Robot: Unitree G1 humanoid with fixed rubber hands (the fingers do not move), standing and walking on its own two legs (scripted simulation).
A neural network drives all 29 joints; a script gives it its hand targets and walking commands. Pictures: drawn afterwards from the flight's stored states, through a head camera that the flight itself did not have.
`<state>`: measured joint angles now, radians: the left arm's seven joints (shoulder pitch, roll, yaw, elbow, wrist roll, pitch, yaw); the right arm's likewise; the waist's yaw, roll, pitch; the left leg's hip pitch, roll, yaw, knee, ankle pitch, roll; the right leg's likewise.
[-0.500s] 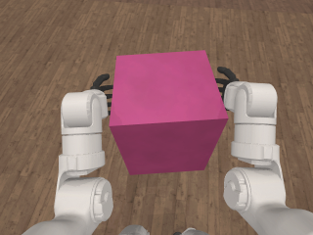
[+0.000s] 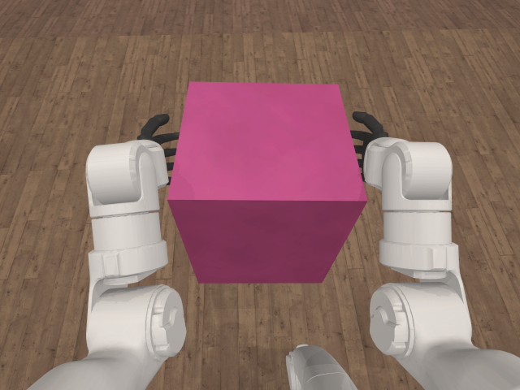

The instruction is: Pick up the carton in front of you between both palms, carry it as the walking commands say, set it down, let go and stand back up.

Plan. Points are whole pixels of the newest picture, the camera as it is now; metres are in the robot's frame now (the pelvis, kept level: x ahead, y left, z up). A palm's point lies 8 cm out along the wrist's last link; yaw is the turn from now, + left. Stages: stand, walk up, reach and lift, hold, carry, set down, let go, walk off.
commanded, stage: carry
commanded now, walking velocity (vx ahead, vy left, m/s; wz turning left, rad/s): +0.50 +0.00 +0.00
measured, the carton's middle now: (262, 192) +0.39 -0.03 +0.07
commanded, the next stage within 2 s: none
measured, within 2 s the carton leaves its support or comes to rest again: neither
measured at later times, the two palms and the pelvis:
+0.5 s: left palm (128, 24) +0.66 +0.16 +0.20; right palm (299, 3) +0.70 -0.14 +0.21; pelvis +0.30 -0.02 +0.03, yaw +1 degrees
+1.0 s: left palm out of the picture +0.98 +0.14 +0.23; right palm out of the picture +0.98 -0.16 +0.23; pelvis +0.60 -0.01 +0.05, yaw +1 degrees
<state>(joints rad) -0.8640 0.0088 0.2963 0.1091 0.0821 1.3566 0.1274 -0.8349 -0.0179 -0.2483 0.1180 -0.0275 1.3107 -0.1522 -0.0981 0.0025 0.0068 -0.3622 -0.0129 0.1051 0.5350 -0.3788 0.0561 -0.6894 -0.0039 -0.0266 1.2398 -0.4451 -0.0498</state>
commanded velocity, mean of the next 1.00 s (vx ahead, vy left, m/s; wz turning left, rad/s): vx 0.50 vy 0.00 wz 0.00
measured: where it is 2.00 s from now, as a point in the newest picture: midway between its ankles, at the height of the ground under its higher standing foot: (228, 147)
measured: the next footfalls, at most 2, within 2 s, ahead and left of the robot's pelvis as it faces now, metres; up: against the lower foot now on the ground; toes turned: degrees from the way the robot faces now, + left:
right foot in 0.16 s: +0.27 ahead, -0.11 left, +0.03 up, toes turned -5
left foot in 0.56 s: +0.52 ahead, +0.09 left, +0.05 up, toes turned +6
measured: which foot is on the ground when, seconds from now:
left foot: down 0.00-0.20, up 0.22-0.54, down 0.56-1.00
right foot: up 0.00-0.14, down 0.16-0.60, up 0.62-0.96, down 0.98-1.00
